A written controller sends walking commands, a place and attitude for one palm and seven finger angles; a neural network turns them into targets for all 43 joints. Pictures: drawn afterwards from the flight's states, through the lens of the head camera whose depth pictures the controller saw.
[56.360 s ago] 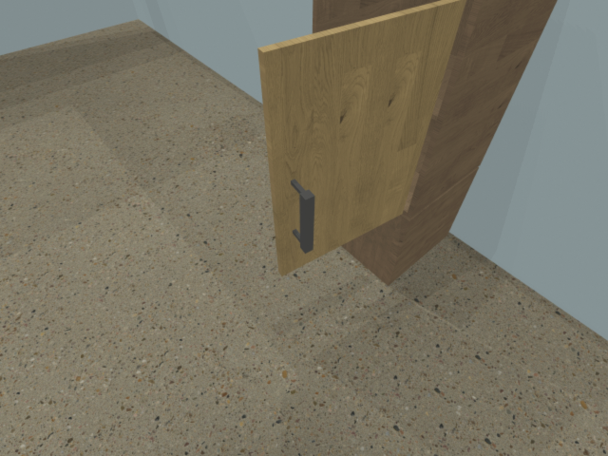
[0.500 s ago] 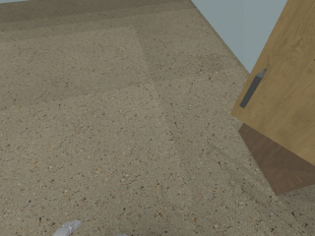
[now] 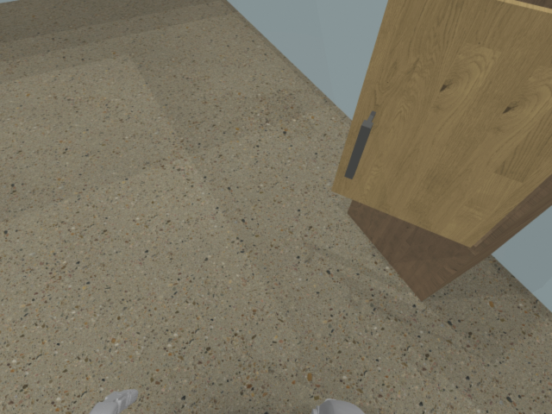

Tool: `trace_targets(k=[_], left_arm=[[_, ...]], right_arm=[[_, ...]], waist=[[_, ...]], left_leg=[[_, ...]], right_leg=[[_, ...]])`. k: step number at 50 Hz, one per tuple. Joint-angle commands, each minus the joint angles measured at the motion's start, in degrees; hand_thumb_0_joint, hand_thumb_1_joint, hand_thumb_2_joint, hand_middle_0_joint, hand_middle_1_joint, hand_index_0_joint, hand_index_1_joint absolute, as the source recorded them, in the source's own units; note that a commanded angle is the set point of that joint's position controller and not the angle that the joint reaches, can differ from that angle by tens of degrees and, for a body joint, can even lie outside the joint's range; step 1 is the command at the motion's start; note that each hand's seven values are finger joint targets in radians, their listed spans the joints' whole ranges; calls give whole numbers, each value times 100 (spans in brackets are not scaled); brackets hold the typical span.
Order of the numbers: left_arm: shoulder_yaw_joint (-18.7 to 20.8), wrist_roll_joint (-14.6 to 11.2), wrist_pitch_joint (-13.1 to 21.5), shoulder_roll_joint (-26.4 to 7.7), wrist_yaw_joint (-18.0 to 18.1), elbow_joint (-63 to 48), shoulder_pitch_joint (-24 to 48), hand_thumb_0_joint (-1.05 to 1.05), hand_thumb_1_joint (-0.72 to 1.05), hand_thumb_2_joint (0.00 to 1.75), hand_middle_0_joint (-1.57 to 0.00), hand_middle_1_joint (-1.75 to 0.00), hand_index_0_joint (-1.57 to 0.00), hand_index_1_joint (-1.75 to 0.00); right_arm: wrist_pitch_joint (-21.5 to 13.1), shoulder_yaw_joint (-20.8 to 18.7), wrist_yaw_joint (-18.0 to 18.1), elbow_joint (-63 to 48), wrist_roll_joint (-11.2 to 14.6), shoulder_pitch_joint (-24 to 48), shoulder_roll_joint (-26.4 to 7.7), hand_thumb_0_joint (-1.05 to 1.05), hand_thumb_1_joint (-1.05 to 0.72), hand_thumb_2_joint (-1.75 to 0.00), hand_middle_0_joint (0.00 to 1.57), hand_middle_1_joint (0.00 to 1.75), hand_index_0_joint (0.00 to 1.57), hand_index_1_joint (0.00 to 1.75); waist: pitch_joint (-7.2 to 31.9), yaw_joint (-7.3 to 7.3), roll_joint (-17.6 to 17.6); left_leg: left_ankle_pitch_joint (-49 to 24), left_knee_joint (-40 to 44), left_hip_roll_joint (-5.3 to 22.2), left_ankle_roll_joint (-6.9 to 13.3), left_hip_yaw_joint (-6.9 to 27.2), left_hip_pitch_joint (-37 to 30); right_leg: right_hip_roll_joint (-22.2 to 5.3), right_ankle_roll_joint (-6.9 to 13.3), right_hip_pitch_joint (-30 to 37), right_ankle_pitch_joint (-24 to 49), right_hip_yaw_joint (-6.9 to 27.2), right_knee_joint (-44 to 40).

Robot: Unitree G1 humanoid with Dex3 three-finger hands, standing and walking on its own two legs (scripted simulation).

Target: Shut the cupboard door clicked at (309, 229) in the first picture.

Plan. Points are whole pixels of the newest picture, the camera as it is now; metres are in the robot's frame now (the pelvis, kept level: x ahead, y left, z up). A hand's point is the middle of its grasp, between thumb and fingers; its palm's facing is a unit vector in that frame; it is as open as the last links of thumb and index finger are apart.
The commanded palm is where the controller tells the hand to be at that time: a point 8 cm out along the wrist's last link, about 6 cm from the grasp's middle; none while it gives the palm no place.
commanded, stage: turn to face it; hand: left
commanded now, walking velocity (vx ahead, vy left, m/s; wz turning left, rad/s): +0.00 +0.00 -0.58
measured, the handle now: (360, 146) +0.72 -0.16 -0.11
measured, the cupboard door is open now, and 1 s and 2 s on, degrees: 33 33 33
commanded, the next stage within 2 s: take the last steps up to it in 0.56 s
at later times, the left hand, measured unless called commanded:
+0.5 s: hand (178, 401) +0.15 +0.17 -0.18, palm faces -0.19 -0.96 -0.20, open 7.4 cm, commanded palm none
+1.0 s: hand (199, 403) +0.15 +0.13 -0.17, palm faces -0.30 -0.94 -0.17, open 7.3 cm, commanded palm none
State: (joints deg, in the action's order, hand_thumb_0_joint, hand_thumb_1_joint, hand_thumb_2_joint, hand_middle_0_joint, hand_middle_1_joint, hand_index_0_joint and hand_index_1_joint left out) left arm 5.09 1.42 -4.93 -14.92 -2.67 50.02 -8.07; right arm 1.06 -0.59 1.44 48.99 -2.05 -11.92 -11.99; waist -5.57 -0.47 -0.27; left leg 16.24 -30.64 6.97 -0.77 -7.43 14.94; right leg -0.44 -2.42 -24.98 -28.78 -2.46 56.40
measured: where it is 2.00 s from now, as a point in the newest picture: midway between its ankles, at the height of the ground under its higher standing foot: (302, 402)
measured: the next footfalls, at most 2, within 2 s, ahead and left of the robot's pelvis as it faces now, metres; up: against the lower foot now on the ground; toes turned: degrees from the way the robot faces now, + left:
right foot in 0.12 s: +0.03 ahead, -0.14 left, +0.00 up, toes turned -9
left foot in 0.46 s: +0.11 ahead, +0.10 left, +0.00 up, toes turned -10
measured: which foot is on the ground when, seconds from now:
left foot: down 0.00-0.12, up 0.14-0.44, down 0.46-0.76, up 0.78-1.00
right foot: up 0.00-0.10, down 0.12-0.46, up 0.48-0.74, down 0.76-1.00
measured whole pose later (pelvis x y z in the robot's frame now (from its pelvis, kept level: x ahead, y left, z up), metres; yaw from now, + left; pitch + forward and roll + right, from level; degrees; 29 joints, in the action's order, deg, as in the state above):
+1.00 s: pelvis +0.09 -0.03 +0.00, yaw -20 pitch +1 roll -1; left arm 2.7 2.0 0.4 -9.6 -0.6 59.5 -18.1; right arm 1.2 -2.7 -0.4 56.5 -1.5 -14.5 -12.6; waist -1.1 0.3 0.2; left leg 21.3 -45.7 3.7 -1.6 -4.8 25.2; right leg 0.3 0.8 -5.7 -18.8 -1.4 23.6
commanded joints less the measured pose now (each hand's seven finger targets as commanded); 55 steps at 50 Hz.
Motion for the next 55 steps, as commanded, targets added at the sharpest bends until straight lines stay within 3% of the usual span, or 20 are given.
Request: trace_targets(k=[1,4,5,6,7,12,18,21,23,26,33,36,38,40,44,51,52,53,54,55], left_arm=[[-3,-35,190,-244,-2,-577,226,0,90,90,-20,-30,-20,-30],[34,-28,255,-396,25,-417,-248,0,90,90,-20,-30,-20,-30],[95,-1,308,-715,63,-299,-674,0,90,90,-20,-30,-20,-30],[212,48,376,-1353,153,-207,-900,0,90,90,-20,-30,-20,-30],[206,-37,361,-1507,234,-159,-1137,0,90,90,-20,-30,-20,-30],[81,1,369,-825,361,-346,-130,0,90,90,-20,-30,-20,-30],[126,32,341,-963,334,-225,-224,0,90,90,-20,-30,-20,-30],[91,-44,286,-752,320,-210,-31,0,90,90,-20,-30,-20,-30],[-13,-95,240,-224,257,-290,-388,0,90,90,-20,-30,-20,-30],[51,-12,215,-360,208,-207,-119,0,90,90,-20,-30,-20,-30],[-92,-42,242,-4,165,-48,-220,0,90,90,-20,-30,-20,-30],[-35,-13,286,-157,152,193,-783,0,90,90,-20,-30,-20,-30],[120,64,407,-989,209,365,-1207,0,90,90,-20,-30,-20,-30],[97,16,477,-857,284,401,-1207,0,90,90,-20,-30,-20,-30],[-48,14,645,-400,312,410,-787,0,90,90,-20,-30,-20,-30],[-31,-38,644,-409,273,757,-868,0,90,90,-20,-30,-20,-30],[-62,-43,623,-220,257,759,-925,0,90,90,-20,-30,-20,-30],[-119,-89,605,84,219,668,-1083,0,90,90,-20,-30,-20,-30],[-153,-48,614,17,217,481,-896,0,90,90,-20,-30,-20,-30],[-121,27,561,-64,226,480,-553,0,90,90,-20,-30,-20,-30]], right_arm=[[-73,-439,53,-189,5,-313,-1354,0,-90,-90,20,30,20,30],[-28,-480,11,-194,55,-118,-1395,0,-90,-90,20,30,20,30],[-17,-477,-22,-254,102,-40,-1259,0,-90,-90,20,30,20,30],[-2,-365,-49,-513,140,156,-759,0,-90,-90,20,30,20,30],[77,-330,-8,-619,132,337,-892,0,-90,-90,20,30,20,30],[59,-311,-1,-176,120,84,-751,0,-90,-90,20,30,20,30],[31,-268,4,-116,152,-62,-559,0,-90,-90,20,30,20,30],[-58,-268,40,93,144,-595,-641,0,-90,-90,20,30,20,30],[-114,-386,74,49,29,-722,-1463,0,-90,-90,20,30,20,30],[-129,-294,142,33,-13,-425,-1136,0,-90,-90,20,30,20,30],[-58,-344,101,277,9,-409,-1073,0,-90,-90,20,30,20,30],[-11,-389,58,325,63,-319,-1043,0,-90,-90,20,30,20,30],[-43,-263,-36,70,119,-4,-412,0,-90,-90,20,30,20,30],[-15,-317,-63,-17,60,548,-606,0,-90,-90,20,30,20,30],[-122,-276,-166,278,32,62,-454,0,-90,-90,20,30,20,30],[-298,-226,-129,558,59,-637,-334,0,-90,-90,20,30,20,30],[-364,-281,-101,741,41,-1142,-589,0,-90,-90,20,30,20,30],[-402,-394,-40,893,-56,-1758,-1163,0,-90,-90,20,30,20,30],[-340,-416,12,902,-62,-2123,-1413,0,-90,-90,20,30,20,30],[-313,-381,64,943,-42,-1955,-1307,0,-90,-90,20,30,20,30]], waist=[[842,242,1337],[890,-32,1082],[1056,-240,362],[941,-380,-1596],[939,-529,-1291],[925,34,-969],[859,37,-835],[796,306,-569],[873,216,1718],[528,140,1193],[810,152,1040],[928,-52,688],[587,-332,-1569],[-41,-372,-1452],[156,59,-826],[236,342,-584],[444,499,194],[656,660,1701],[738,764,1827],[423,717,1459]], left_leg=[[-2747,576,1312,761,479,-838],[-2071,-170,1137,346,115,-305],[-1173,-955,838,42,-128,278],[1683,-2241,-79,-327,-491,1831],[2112,-3132,-172,-318,294,1903],[878,-3167,-107,-365,698,1687],[723,-1327,-419,-302,465,888],[-548,453,-415,-189,529,-497],[-1404,1293,1545,768,2548,-914],[-1980,1356,1473,1104,2154,-319],[-2400,810,1045,911,1045,-595],[-122,446,781,500,723,140],[1994,-1555,-464,-118,-231,2149],[1537,-3036,-319,-48,643,2617],[602,-2545,-168,-138,452,1952],[-388,72,-463,-72,7,-244],[-275,554,-214,32,570,-1166],[164,1140,1102,528,2287,-1941],[751,1823,1936,991,3547,-1867],[937,2009,1945,998,3453,-1337]], right_leg=[[49,68,264,222,-276,-1083],[149,210,1387,1516,-413,-2666],[-298,396,2176,2299,183,-3291],[-1796,1018,2832,3760,2238,-3713],[-2339,1549,2278,4302,2588,-3693],[-1309,1338,1894,4250,1434,-3348],[-1221,1335,1577,3850,1710,-3273],[-800,836,669,2960,1585,-2820],[301,242,-237,113,436,-1149],[3,134,-440,-217,583,716],[110,161,596,370,-90,-1503],[128,265,1869,1260,-121,-3044],[-1694,1138,2766,50,2531,-4493],[-1829,1656,1913,-434,3050,-4843],[-1249,1412,1815,1574,1375,-4358],[-899,1088,1075,1470,939,-3656],[-567,903,500,1195,757,-2716],[88,594,-486,295,110,-1260],[295,510,-930,-608,58,-9],[13,529,-1163,-296,432,793]])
